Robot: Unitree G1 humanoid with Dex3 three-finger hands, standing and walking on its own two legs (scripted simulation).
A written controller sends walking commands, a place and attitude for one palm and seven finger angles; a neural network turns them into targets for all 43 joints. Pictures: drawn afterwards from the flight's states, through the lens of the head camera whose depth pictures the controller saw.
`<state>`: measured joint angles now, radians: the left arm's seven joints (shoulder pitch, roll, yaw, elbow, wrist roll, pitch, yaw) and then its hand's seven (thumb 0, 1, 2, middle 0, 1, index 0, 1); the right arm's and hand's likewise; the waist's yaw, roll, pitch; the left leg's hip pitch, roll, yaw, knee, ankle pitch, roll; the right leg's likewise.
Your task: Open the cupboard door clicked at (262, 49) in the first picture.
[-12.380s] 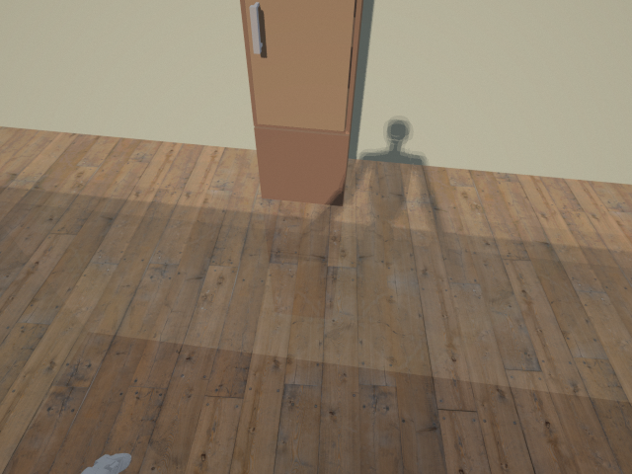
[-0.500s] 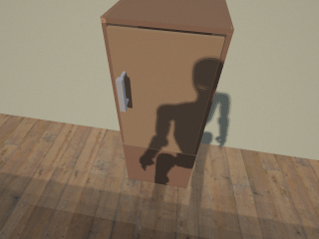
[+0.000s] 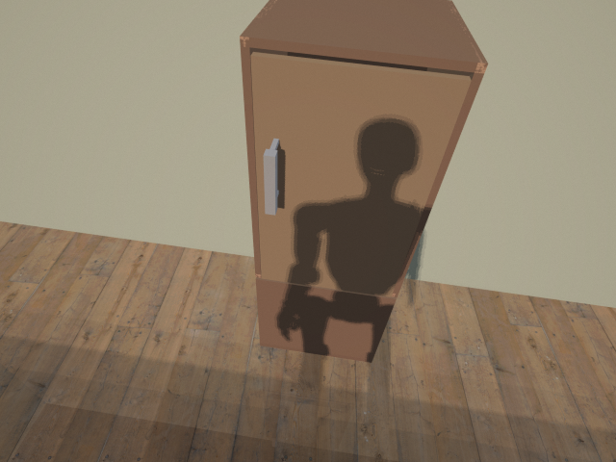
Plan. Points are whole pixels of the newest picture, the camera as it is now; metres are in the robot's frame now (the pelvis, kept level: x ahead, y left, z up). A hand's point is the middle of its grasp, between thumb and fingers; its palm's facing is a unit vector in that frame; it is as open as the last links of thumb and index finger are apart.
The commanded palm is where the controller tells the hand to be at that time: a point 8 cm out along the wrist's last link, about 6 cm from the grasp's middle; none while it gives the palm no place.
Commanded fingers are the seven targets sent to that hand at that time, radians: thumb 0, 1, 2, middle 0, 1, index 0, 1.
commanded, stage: come to a stop and stand still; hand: left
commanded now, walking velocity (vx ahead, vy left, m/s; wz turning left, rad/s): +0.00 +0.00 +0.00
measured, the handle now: (273, 177) +0.62 +0.12 +0.03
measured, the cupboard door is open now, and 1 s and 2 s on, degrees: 0 0 0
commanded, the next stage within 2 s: look again from close up in 0.16 s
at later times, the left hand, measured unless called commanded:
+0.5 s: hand out of the picture -0.11 +0.13 -0.18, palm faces +0.10 -0.98 -0.14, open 7.4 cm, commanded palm none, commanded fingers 0.00 0.90 0.90 -0.20 -0.30 -0.20 -0.30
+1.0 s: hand out of the picture -0.02 +0.21 -0.16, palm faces +0.00 -0.98 -0.20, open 7.4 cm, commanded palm none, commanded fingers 0.00 0.90 0.90 -0.20 -0.30 -0.20 -0.30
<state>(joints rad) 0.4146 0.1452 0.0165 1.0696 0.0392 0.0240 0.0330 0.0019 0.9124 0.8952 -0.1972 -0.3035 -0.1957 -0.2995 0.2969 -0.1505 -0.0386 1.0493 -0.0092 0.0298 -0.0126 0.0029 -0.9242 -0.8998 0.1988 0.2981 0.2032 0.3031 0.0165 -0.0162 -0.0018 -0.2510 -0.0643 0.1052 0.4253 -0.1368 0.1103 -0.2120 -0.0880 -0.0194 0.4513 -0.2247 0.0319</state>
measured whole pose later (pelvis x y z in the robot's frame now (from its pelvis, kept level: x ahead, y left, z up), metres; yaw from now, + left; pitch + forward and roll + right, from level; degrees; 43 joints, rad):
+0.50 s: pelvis -0.04 -0.01 +0.00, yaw +1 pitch -3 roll -1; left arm 0.46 0.09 0.02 1.11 0.04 0.01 0.04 0.00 0.91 0.90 -0.20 -0.30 -0.20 -0.30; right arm 0.30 -0.13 -0.05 1.09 -0.01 0.04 -0.01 0.00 -0.92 -0.90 0.20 0.30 0.20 0.30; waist 0.02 0.01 0.00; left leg -0.30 -0.06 0.10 0.42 -0.17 0.07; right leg -0.27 -0.05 0.04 0.48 -0.27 0.02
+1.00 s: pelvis -0.11 +0.03 +0.00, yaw -2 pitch +0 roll -2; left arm 0.22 0.19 0.06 1.00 0.03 0.02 0.03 0.00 0.92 0.90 -0.19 -0.30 -0.19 -0.30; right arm 0.44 -0.09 -0.03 1.11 -0.03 0.01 -0.04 0.00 -0.91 -0.90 0.20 0.30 0.20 0.30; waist -0.04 -0.01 -0.04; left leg -0.23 -0.06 0.05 0.44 -0.21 0.10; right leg -0.28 -0.01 -0.02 0.72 -0.41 0.01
